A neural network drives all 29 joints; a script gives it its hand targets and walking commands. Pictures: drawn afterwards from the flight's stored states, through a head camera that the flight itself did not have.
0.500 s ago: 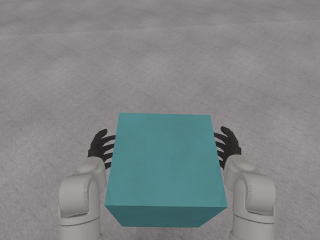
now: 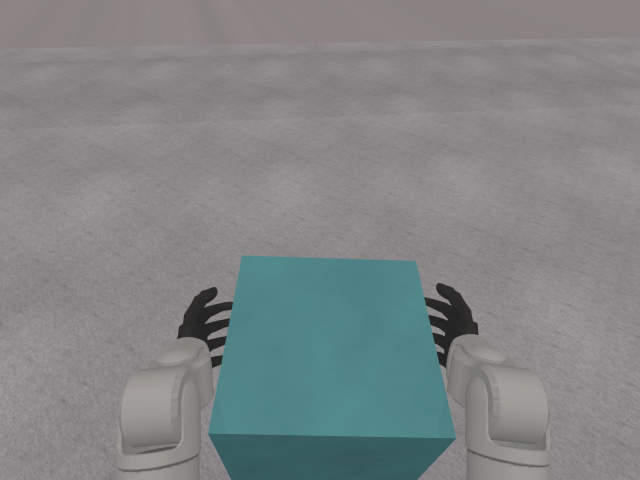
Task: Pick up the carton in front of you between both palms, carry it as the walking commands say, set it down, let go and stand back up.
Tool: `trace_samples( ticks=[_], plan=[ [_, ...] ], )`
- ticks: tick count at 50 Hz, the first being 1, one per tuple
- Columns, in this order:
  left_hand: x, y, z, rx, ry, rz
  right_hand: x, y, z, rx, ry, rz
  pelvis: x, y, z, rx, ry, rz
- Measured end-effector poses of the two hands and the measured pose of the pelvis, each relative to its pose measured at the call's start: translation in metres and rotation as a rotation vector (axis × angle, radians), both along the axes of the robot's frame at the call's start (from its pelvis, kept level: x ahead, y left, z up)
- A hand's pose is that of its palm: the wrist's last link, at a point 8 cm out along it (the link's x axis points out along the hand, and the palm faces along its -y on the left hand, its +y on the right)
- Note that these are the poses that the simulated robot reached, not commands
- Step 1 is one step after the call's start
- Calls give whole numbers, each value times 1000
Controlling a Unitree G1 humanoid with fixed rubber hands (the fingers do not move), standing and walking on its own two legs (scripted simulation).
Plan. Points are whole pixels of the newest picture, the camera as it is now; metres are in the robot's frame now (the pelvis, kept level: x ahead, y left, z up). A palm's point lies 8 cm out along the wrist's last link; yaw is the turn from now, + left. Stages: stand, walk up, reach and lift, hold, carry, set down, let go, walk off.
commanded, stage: carry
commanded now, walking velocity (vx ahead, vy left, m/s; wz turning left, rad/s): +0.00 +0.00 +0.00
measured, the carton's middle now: (324, 383) +0.24 +0.00 +0.02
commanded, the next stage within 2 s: hold in 1.64 s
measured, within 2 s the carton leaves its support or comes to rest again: neither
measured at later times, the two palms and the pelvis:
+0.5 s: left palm (192, 388) +0.20 +0.14 +0.10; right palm (476, 383) +0.20 -0.16 +0.10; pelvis -0.04 -0.01 +0.00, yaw +0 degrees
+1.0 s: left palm (209, 397) +0.22 +0.14 +0.04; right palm (462, 393) +0.22 -0.16 +0.05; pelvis -0.06 -0.01 +0.00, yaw +0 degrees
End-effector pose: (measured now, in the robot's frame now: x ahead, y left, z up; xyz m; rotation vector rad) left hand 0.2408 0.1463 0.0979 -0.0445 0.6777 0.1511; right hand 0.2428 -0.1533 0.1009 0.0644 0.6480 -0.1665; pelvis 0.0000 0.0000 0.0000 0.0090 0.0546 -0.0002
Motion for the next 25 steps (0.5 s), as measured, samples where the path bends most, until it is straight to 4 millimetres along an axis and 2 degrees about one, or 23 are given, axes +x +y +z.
trace_samples(
  ticks=[18, 25],
  plan=[
    [-34, -4, 4, 1, 0, 3, -33, -3, 5, 0, 0, 4, -30, -5, 3, -6, -22, 0],
    [-42, -6, -3, 9, 26, -4, -42, -6, -2, -10, 27, 4, -42, -6, 4, -9, -25, 0]
  ],
)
